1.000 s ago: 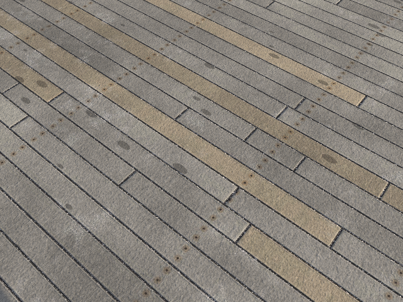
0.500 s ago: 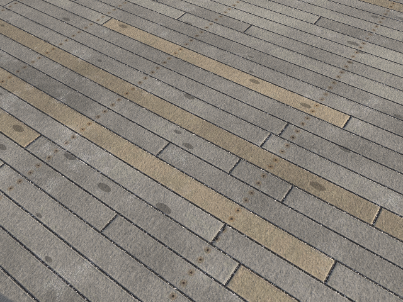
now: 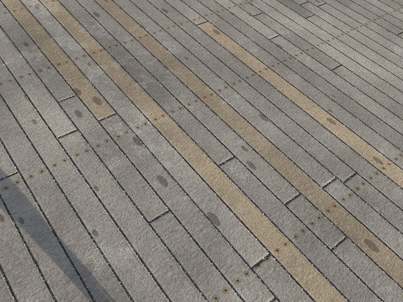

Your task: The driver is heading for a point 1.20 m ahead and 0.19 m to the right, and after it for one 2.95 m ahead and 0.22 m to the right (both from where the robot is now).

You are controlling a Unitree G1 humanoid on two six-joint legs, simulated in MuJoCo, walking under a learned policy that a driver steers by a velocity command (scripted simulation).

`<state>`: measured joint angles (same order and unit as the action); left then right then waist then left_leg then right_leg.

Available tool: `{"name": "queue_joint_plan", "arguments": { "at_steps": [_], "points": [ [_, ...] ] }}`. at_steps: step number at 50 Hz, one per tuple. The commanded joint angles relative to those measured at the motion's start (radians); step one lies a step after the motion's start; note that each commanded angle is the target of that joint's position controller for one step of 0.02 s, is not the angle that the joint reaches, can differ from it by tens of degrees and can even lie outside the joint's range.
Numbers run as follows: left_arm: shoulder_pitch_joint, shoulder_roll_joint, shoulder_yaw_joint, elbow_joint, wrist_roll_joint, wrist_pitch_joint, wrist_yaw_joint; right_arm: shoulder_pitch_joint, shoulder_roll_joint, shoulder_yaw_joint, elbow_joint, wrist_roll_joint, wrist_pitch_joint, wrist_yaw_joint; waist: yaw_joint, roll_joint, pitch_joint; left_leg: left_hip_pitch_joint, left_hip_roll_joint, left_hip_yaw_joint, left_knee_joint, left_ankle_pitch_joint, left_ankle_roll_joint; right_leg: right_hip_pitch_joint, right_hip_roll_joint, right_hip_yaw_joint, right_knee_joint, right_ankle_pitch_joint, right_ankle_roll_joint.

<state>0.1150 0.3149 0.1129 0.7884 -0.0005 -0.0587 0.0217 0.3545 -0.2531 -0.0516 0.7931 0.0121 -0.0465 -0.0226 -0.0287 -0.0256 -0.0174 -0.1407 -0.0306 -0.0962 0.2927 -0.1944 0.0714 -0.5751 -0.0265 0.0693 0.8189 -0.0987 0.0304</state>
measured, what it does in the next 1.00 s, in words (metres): walks ahead: right foot, then left foot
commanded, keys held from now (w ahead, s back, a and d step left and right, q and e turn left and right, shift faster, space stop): w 0.60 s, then w+e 0.14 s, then e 0.26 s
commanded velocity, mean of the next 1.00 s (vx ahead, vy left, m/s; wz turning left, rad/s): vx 0.41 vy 0.00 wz -0.02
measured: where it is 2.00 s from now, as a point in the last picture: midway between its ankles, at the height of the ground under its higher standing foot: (199, 278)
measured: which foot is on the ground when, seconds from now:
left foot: down 0.00-0.32, up 0.34-0.78, down 0.80-1.00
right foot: up 0.00-0.28, down 0.30-0.80, up 0.82-1.00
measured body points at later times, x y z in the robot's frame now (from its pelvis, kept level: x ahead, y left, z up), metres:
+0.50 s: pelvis +0.23 -0.07 -0.01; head +0.25 -0.08 +0.44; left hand +0.29 +0.21 -0.13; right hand +0.35 -0.34 -0.13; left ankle +0.22 +0.08 -0.68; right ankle +0.22 -0.16 -0.76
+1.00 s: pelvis +0.47 -0.01 -0.02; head +0.52 -0.01 +0.43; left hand +0.59 +0.27 -0.14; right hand +0.61 -0.29 -0.11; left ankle +0.54 +0.09 -0.76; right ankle +0.46 -0.15 -0.67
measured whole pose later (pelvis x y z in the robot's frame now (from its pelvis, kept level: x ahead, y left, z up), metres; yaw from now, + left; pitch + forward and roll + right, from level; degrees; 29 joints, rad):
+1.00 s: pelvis +0.47 -0.01 -0.02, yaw -6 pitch +2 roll +1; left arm 0.24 0.32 0.07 0.78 -0.02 0.01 0.02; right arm 0.14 -0.26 -0.05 0.71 -0.02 -0.07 0.01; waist 0.01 -0.03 0.07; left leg -0.32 0.02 0.12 0.42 -0.14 0.03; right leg -0.57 -0.05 0.03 1.13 -0.43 0.06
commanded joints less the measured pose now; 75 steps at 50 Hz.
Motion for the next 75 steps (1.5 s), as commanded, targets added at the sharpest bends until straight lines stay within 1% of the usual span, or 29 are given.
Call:
{"name": "queue_joint_plan", "arguments": {
  "at_steps": [1,10,14,15,16,17,18,21,25,30,33,36,39,40,41,42,43,45,49,54,61,62,63,64,65,66,68,71,75],
  "points": [
    [-0.125,0.034,-0.004,-0.079,-0.004,-0.035,-0.014,0.021,-0.173,-0.044,-0.045,0.002,-0.019,-0.005,-0.031,0.17,0.028,0.122,0.214,-0.217,-0.145,-0.075,0.12,-0.13,-0.004,-0.007,-0.134,0.073,0.02],
    [-0.233,0.042,-0.032,-0.128,-0.022,-0.075,-0.054,0.086,-0.195,-0.049,-0.008,0.008,-0.014,0.006,-0.084,0.16,0.101,0.128,0.259,-0.234,-0.083,0.039,0.14,-0.04,0.001,-0.054,-0.317,0.01,-0.03],
    [-0.026,0.098,-0.008,-0.075,-0.018,-0.081,-0.049,0.049,-0.19,-0.045,-0.021,0.008,-0.003,0.005,0.04,0.162,-0.01,0.096,0.211,-0.18,0.11,0.449,0.091,0.306,0.054,-0.104,-0.396,0.009,-0.106],
    [0.141,0.141,0.008,-0.041,-0.01,-0.08,-0.041,0.026,-0.155,-0.031,-0.038,-0.003,-0.005,0.006,0.12,0.118,-0.135,-0.019,0.158,-0.125,0.334,0.462,0.054,0.562,-0.038,-0.008,-0.371,0.006,-0.165],
    [0.308,0.239,0.03,-0.018,0.005,-0.075,-0.036,0.069,-0.084,-0.007,-0.068,-0.015,-0.02,0.007,0.148,-0.11,-0.293,-0.34,0.017,-0.028,0.701,0.133,-0.021,0.927,-0.267,0.336,-0.384,-0.07,-0.287],
    [0.336,0.198,0.019,0.014,-0.006,-0.072,-0.049,0.105,-0.084,-0.004,-0.073,0.014,-0.039,0.005,0.126,-0.285,-0.313,-0.564,-0.047,-0.062,0.907,-0.373,-0.039,0.986,-0.382,0.656,-0.525,-0.253,-0.362],
    [0.263,0.122,-0.005,0.002,-0.019,-0.069,-0.05,0.043,-0.172,-0.025,-0.07,0.036,-0.049,0.011,0.121,-0.163,-0.145,-0.655,0.025,-0.087,0.984,-0.321,-0.027,0.858,-0.351,0.57,-0.552,-0.344,-0.321],
    [0.116,0.042,-0.038,-0.029,0.001,-0.054,-0.051,-0.067,-0.152,-0.029,-0.083,0.0,-0.048,0.021,0.054,-0.029,0.034,-0.59,0.142,-0.006,0.864,-0.105,-0.026,0.553,-0.22,0.279,-0.629,-0.129,-0.253],
    [0.123,0.074,-0.033,-0.008,-0.005,-0.065,-0.046,-0.065,-0.098,-0.019,-0.092,-0.007,-0.031,0.023,0.018,-0.051,0.045,-0.554,0.164,0.037,0.762,-0.01,-0.066,0.451,-0.18,0.134,-0.685,0.128,-0.272],
    [0.195,0.099,-0.035,0.024,-0.017,-0.053,-0.032,-0.256,-0.049,0.002,-0.156,-0.009,-0.048,0.035,0.076,-0.032,0.07,-0.491,0.123,0.096,0.397,0.266,-0.07,0.432,-0.117,-0.001,-0.694,0.251,-0.227],
    [0.285,0.11,-0.035,0.058,-0.029,-0.039,-0.027,-0.369,-0.051,0.003,-0.2,0.0,-0.057,0.05,0.111,-0.023,0.094,-0.475,0.088,0.093,0.279,0.305,-0.066,0.494,-0.15,0.047,-0.668,0.217,-0.229],
    [0.302,0.126,-0.029,0.071,-0.03,-0.018,-0.016,-0.395,-0.086,-0.009,-0.223,0.001,-0.068,0.065,0.086,-0.034,0.089,-0.469,0.073,0.062,0.208,0.228,-0.044,0.604,-0.202,0.102,-0.592,0.262,-0.211],
    [0.265,0.139,-0.027,0.061,-0.017,0.0,-0.009,-0.194,-0.16,-0.044,-0.177,-0.015,-0.078,0.055,-0.039,-0.063,-0.049,-0.134,0.02,0.107,0.146,0.226,0.011,0.592,-0.138,0.081,-0.317,0.591,-0.15],
    [0.244,0.106,-0.04,0.026,0.0,-0.002,-0.008,-0.039,-0.218,-0.06,-0.152,-0.038,-0.08,0.045,-0.101,-0.028,-0.203,0.182,0.145,0.014,0.225,0.472,0.066,0.416,-0.074,0.058,-0.071,0.432,-0.105],
    [0.379,-0.012,-0.075,0.006,0.004,-0.015,-0.012,0.04,-0.303,-0.076,-0.151,-0.066,-0.068,0.035,-0.062,0.238,-0.392,0.595,0.465,-0.348,0.272,0.761,0.234,0.03,0.084,-0.014,0.352,-0.229,-0.023],
    [0.416,0.057,-0.064,0.025,-0.015,-0.022,-0.016,0.041,-0.227,-0.058,-0.167,-0.05,-0.056,0.039,-0.074,0.266,-0.542,0.608,0.517,-0.515,0.213,0.745,0.285,-0.03,0.098,0.116,0.511,-0.573,-0.01],
    [0.327,0.134,-0.035,0.006,-0.042,-0.013,-0.013,-0.031,-0.167,-0.039,-0.179,-0.04,-0.042,0.033,-0.069,0.191,-0.382,0.473,0.469,-0.338,0.193,0.734,0.238,-0.096,0.039,0.103,0.554,-0.535,-0.003],
    [0.237,0.104,-0.032,-0.017,-0.03,0.014,-0.003,-0.136,-0.105,-0.02,-0.161,-0.02,-0.03,0.026,-0.011,0.101,-0.148,0.182,0.37,-0.129,0.126,0.694,0.174,-0.103,-0.033,0.028,0.464,-0.427,0.019],
    [0.274,0.024,-0.034,-0.043,-0.021,0.085,0.007,-0.272,-0.131,-0.034,-0.144,-0.039,-0.044,0.032,0.084,0.151,-0.034,-0.152,0.334,0.052,-0.045,0.559,0.179,0.074,-0.062,-0.025,0.317,-0.301,0.043],
    [0.157,0.032,-0.031,-0.111,-0.009,0.089,-0.018,-0.29,-0.17,-0.049,-0.118,-0.023,-0.028,0.005,0.057,0.125,-0.061,-0.11,0.326,0.179,-0.06,0.437,0.156,0.136,-0.073,-0.053,0.054,-0.053,0.013],
    [0.069,0.073,-0.001,-0.199,-0.008,0.112,-0.05,-0.268,-0.22,-0.069,-0.081,0.024,0.017,0.011,0.048,0.122,-0.033,0.005,0.36,0.197,0.11,0.263,0.073,0.209,-0.017,-0.131,-0.242,-0.099,-0.062],
    [0.096,0.095,0.01,-0.194,-0.003,0.11,-0.042,-0.225,-0.198,-0.066,-0.062,0.025,0.02,0.013,0.052,0.085,-0.046,-0.016,0.32,0.227,0.201,0.223,0.026,0.293,0.008,-0.125,-0.324,-0.003,-0.089],
    [0.161,0.192,0.042,-0.191,-0.003,0.106,-0.022,-0.169,-0.161,-0.056,-0.053,-0.002,0.02,0.017,0.057,-0.082,-0.089,-0.128,0.23,0.301,0.426,0.101,-0.055,0.461,-0.086,0.034,-0.394,0.353,-0.147],
    [0.169,0.292,0.054,-0.22,0.008,0.103,-0.005,-0.176,-0.112,-0.033,-0.102,-0.051,0.021,0.02,0.028,-0.337,-0.104,-0.464,0.069,0.303,0.759,-0.482,-0.154,0.641,-0.323,0.393,-0.384,0.675,-0.345],
    [0.198,0.244,0.038,-0.223,0.022,0.079,-0.02,-0.238,-0.144,-0.041,-0.112,-0.034,0.021,0.017,0.097,-0.203,-0.216,-0.526,0.036,0.095,0.922,-0.526,-0.151,0.63,-0.366,0.468,-0.424,0.571,-0.437],
    [0.174,0.218,0.029,-0.221,0.019,0.06,-0.028,-0.285,-0.169,-0.048,-0.12,-0.005,0.026,0.014,0.094,-0.12,-0.179,-0.549,0.054,0.055,0.963,-0.451,-0.132,0.603,-0.314,0.381,-0.438,0.504,-0.394],
    [0.082,0.156,0.011,-0.227,-0.013,0.055,-0.018,-0.279,-0.17,-0.053,-0.104,-0.015,0.035,-0.006,0.049,-0.044,-0.123,-0.548,0.086,0.03,0.884,-0.314,-0.119,0.523,-0.237,0.285,-0.442,0.352,-0.295],
    [0.028,0.147,0.002,-0.247,0.002,0.065,-0.003,-0.242,-0.154,-0.052,-0.096,-0.016,0.042,-0.007,0.007,-0.078,-0.135,-0.437,0.057,0.042,0.808,-0.216,-0.131,0.44,-0.189,0.233,-0.457,0.359,-0.28],
    [0.039,0.141,-0.002,-0.236,0.002,0.069,0.008,-0.25,-0.116,-0.035,-0.089,-0.01,0.05,-0.004,0.03,-0.09,-0.141,-0.352,0.055,0.047,0.619,-0.179,-0.148,0.424,-0.173,0.214,-0.453,0.275,-0.274]
  ]
}}
Keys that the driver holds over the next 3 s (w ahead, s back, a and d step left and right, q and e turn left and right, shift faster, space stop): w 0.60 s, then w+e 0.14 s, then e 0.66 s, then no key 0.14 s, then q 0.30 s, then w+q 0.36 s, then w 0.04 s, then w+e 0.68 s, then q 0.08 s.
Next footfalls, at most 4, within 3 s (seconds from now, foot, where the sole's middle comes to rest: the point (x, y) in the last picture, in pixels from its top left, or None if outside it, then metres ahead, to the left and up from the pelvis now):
0.30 right None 0.26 -0.16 -0.79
0.80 left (159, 279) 0.58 0.09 -0.79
1.26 right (236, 274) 0.60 -0.18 -0.79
1.68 left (169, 258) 0.65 0.06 -0.79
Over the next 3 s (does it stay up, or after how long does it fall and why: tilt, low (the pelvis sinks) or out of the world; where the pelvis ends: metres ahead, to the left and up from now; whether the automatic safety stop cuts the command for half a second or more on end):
stays up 1.05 -0.04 -0.02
